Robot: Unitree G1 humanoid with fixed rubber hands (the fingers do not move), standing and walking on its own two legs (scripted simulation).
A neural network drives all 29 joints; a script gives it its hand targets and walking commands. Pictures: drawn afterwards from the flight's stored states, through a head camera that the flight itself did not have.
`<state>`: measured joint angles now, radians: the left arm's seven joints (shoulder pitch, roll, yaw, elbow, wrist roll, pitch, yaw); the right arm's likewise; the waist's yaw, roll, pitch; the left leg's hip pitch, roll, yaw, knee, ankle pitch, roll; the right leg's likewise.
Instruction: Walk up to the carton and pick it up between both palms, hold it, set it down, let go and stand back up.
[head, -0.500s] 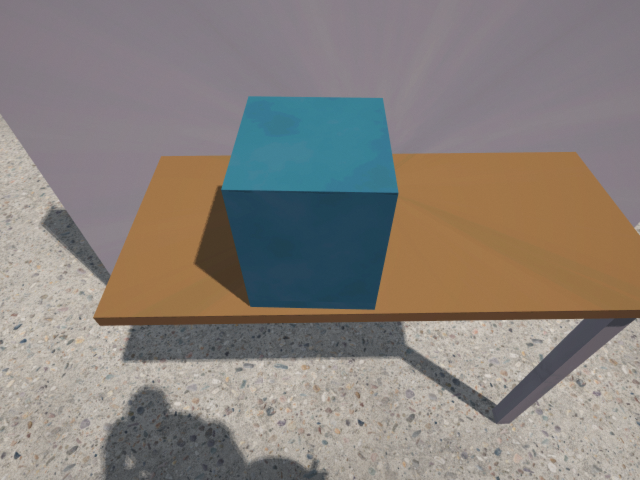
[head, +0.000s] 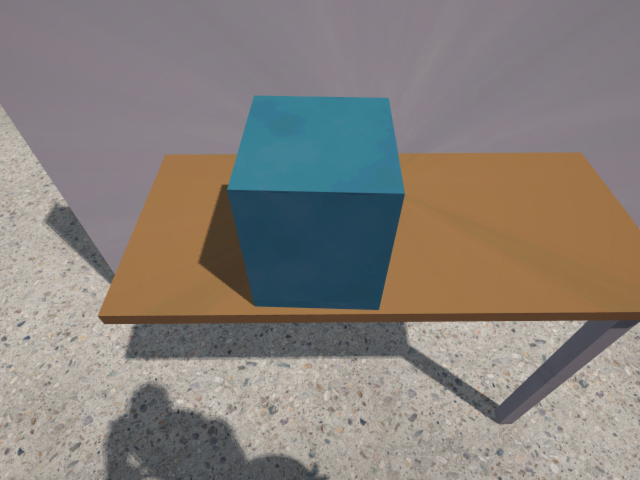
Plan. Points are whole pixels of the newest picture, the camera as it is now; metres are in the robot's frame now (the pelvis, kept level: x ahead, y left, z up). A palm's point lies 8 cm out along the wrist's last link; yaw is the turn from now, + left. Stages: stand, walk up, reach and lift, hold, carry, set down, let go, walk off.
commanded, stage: stand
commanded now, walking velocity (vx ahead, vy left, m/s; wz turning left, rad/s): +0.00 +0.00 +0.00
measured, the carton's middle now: (318, 206) +0.48 +0.03 +0.06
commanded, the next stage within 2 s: none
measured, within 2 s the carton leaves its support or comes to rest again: neither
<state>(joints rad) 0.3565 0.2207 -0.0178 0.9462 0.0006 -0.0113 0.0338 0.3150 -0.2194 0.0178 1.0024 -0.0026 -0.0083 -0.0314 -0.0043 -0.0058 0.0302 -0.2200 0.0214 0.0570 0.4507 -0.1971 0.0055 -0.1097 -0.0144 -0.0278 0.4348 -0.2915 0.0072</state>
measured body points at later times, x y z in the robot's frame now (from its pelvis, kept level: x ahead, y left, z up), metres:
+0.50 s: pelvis +0.00 +0.00 +0.00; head +0.00 +0.01 +0.45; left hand +0.00 +0.25 -0.15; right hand +0.01 -0.24 -0.15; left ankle +0.03 +0.11 -0.74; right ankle -0.03 -0.12 -0.74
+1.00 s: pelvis +0.01 +0.01 +0.00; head +0.01 +0.01 +0.45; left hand +0.00 +0.24 -0.15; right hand +0.00 -0.23 -0.15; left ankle +0.03 +0.11 -0.74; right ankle -0.03 -0.12 -0.74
